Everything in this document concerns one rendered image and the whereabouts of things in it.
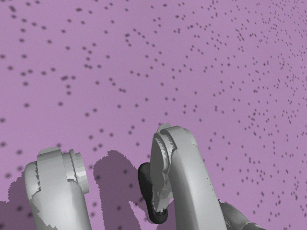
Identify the right robot foot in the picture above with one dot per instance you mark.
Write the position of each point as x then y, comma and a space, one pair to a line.
146, 187

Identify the right robot hand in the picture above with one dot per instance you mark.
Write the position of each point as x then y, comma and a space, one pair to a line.
234, 219

